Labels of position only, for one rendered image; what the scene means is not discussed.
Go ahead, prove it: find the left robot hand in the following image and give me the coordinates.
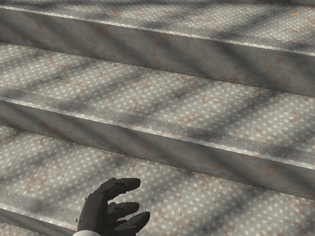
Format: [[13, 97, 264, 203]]
[[76, 177, 151, 236]]

